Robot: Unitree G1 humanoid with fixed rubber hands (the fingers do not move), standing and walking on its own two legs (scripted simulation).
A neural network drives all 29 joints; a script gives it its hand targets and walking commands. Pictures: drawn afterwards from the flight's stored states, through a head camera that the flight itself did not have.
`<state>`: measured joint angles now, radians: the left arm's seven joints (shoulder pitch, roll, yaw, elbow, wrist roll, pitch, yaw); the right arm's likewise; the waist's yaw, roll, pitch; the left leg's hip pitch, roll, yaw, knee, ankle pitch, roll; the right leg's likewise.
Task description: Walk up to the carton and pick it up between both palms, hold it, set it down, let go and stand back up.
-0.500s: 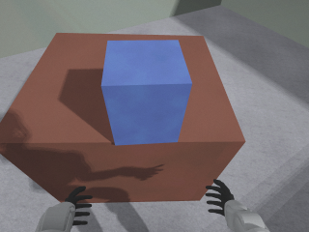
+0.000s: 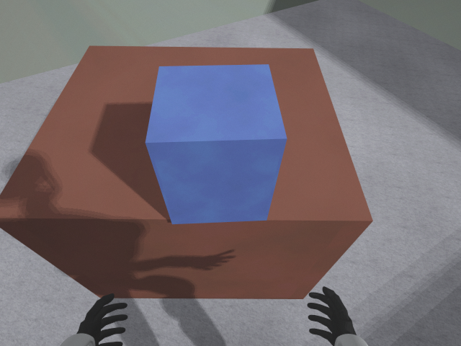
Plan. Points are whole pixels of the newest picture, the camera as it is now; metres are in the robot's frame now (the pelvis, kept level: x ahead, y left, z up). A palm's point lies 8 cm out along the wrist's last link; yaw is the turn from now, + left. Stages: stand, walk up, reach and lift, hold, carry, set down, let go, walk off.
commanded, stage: reach and lift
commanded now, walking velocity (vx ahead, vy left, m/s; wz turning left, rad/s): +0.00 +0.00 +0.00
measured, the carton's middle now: (217, 149) +0.47 +0.04 +0.05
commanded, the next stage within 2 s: none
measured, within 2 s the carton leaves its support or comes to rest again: neither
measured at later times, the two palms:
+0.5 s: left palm (85, 331) +0.16 +0.25 -0.04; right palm (341, 326) +0.16 -0.17 -0.04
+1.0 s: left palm (88, 292) +0.21 +0.24 +0.00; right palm (342, 286) +0.21 -0.17 +0.00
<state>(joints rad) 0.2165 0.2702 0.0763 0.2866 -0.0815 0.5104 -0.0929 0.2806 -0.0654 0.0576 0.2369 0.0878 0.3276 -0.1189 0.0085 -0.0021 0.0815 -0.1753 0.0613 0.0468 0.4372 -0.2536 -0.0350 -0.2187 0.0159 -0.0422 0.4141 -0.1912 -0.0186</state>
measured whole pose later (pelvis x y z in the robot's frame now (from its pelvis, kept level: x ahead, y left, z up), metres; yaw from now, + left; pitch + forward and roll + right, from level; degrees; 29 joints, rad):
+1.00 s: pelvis +0.01 +0.02 +0.01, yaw +0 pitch -3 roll -1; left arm 0.21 0.25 -0.01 0.15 -0.17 0.15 0.01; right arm 0.26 -0.07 -0.01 0.16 0.11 0.05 -0.09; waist 0.04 -0.02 0.04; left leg -0.07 0.04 0.06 0.36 -0.24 -0.01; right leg -0.11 0.00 -0.04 0.32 -0.16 0.00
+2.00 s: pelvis +0.00 +0.02 +0.01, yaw +0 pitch -2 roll -1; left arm -0.38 0.26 0.16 0.18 -0.16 0.51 0.00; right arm -0.38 -0.23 0.00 0.32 0.33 0.24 -0.17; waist 0.00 -0.02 0.03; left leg -0.10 0.04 0.06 0.36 -0.22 -0.01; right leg -0.12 0.00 -0.03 0.29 -0.14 0.00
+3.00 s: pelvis +0.01 +0.01 +0.01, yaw +1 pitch +6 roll -1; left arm -1.15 0.40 -0.01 1.03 -0.26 0.40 0.05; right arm -1.15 -0.32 0.02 1.08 0.39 0.31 -0.14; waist -0.04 -0.02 -0.11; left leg -0.27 0.05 0.03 0.38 -0.21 -0.02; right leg -0.27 0.01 -0.06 0.28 -0.11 0.00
